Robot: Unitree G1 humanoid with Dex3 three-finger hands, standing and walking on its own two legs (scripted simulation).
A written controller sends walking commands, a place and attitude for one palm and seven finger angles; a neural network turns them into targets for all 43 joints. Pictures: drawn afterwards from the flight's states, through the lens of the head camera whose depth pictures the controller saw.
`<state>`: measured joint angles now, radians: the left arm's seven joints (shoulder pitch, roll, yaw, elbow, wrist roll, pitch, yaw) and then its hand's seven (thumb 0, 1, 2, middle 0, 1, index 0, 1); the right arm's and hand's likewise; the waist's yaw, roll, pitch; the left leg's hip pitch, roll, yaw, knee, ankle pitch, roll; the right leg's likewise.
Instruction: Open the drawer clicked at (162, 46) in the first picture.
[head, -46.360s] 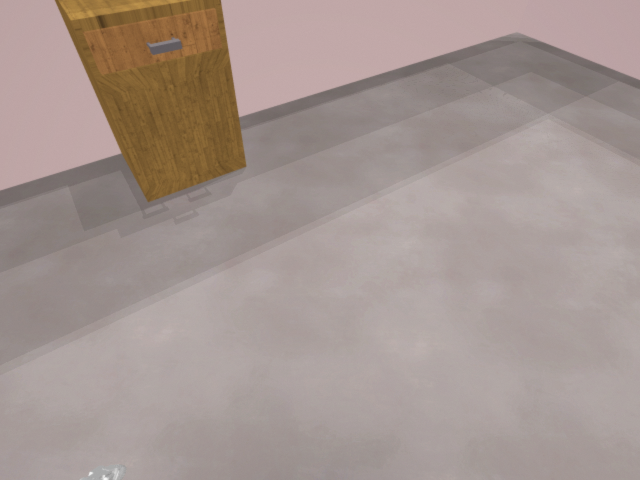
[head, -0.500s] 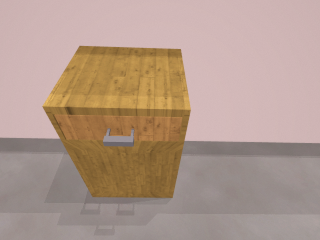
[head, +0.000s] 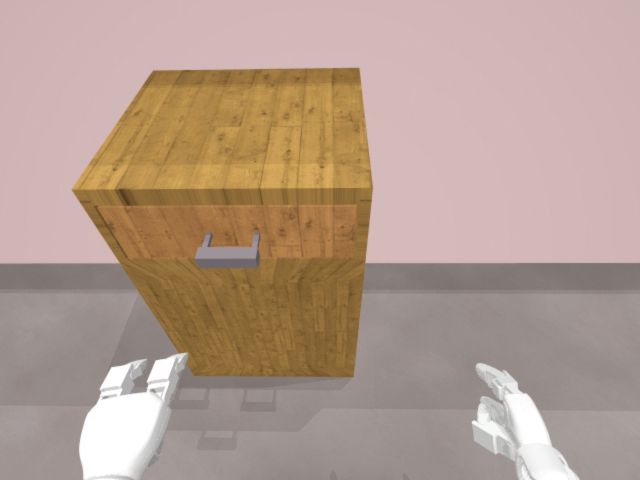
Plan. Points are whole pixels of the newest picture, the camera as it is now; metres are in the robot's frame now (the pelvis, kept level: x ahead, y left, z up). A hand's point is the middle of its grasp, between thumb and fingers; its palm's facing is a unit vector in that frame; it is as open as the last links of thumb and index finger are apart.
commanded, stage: raise the hand with hooked fingers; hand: left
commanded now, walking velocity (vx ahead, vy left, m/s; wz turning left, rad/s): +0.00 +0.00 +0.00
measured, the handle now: (230, 247) +0.50 +0.23 -0.06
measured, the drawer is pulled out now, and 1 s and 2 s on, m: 0.00 0.00 0.00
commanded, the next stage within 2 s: move the hooked fingers above the handle in 1.48 s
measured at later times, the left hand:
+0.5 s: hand (149, 356) +0.24 +0.24 +0.03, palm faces -0.01 -0.09 -1.00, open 11.5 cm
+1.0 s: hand (137, 271) +0.32 +0.27 +0.11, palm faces +0.08 -0.07 -0.99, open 13.7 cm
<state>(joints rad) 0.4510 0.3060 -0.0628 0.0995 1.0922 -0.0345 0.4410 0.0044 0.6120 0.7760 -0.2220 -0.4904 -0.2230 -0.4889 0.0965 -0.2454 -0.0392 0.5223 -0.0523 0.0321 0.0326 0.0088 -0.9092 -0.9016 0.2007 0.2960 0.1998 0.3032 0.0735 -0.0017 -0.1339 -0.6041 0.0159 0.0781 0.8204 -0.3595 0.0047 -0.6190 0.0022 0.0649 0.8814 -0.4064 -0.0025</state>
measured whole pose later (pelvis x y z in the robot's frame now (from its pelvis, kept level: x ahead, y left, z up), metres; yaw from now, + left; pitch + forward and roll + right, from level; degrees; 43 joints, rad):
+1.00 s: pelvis +0.04 +0.01 +0.03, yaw +3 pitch +3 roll +0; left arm -0.02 0.44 -0.08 0.06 0.97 0.09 0.14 0.00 -0.46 0.32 -0.32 -1.18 -0.32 -1.18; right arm 0.12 -0.21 0.00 0.60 0.00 0.11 -0.02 0.01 -0.91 -0.90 0.20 0.30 0.20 0.30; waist 0.07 0.07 -0.05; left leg -0.33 -0.01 0.02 0.58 -0.30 0.02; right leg -0.30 -0.02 0.01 0.59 -0.34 0.01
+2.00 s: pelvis +0.03 +0.00 +0.03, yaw +3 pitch +6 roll +0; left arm -0.22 0.43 -0.09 0.33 0.99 -0.02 0.17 0.00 -0.49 0.30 -0.32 -1.20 -0.32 -1.20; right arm 0.17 -0.24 -0.04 0.65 0.02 0.08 -0.03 0.01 -0.91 -0.90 0.20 0.30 0.20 0.30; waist 0.05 0.05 -0.06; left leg -0.41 0.00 0.01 0.60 -0.29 0.00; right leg -0.38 -0.01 0.00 0.62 -0.34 0.00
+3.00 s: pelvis +0.03 +0.00 +0.01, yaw +2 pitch +15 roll +0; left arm -0.54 0.37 -0.07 0.88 1.09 -0.01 0.39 0.00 -0.49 0.30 -0.32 -1.20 -0.32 -1.20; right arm 0.29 -0.24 -0.08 0.69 0.01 0.11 -0.02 0.01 -0.91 -0.90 0.20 0.30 0.20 0.30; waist -0.05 0.04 -0.15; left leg -0.68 0.02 0.02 0.79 -0.37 0.00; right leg -0.66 0.01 0.01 0.80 -0.41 -0.01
